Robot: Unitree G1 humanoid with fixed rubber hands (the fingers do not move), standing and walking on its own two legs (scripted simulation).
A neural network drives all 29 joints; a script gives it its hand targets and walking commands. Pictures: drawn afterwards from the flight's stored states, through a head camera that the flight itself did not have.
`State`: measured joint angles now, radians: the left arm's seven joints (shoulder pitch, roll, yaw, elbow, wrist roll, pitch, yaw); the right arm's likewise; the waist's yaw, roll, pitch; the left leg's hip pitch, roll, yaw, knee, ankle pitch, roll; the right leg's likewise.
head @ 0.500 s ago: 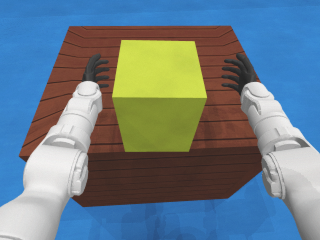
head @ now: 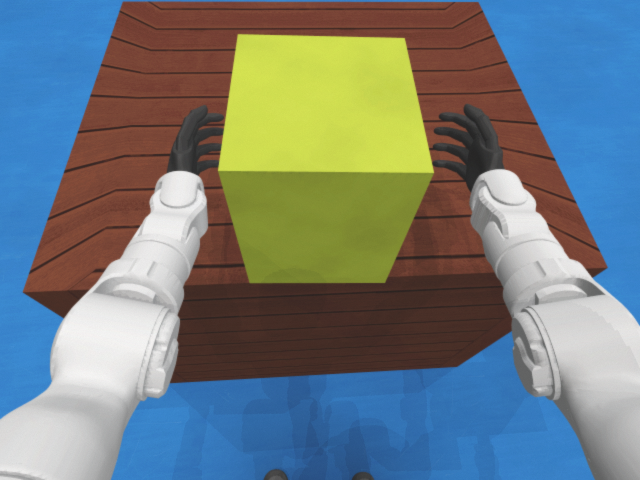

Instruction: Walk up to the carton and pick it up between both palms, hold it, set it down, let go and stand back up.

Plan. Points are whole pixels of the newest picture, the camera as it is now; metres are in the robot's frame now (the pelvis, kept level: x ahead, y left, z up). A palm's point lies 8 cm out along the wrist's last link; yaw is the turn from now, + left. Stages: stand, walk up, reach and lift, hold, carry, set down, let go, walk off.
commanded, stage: reach and lift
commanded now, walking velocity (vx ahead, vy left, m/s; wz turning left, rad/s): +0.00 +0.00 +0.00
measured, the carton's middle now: (319, 172) +0.50 +0.02 +0.05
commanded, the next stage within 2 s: none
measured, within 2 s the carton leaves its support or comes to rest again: neither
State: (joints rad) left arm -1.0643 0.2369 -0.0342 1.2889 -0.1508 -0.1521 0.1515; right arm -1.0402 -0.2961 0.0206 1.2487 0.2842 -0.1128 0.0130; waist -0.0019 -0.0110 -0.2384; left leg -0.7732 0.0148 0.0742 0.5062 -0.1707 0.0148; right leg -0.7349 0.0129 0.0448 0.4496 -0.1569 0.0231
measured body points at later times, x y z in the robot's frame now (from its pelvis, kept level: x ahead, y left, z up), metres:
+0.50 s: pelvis +0.00 +0.00 +0.00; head +0.11 +0.01 +0.44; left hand +0.48 +0.16 +0.06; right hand +0.49 -0.14 +0.08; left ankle +0.01 +0.09 -0.73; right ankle +0.01 -0.14 -0.73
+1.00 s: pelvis +0.00 -0.01 +0.01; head +0.10 +0.00 +0.45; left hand +0.47 +0.15 +0.06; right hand +0.47 -0.15 +0.08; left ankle +0.01 +0.09 -0.73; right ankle +0.01 -0.14 -0.73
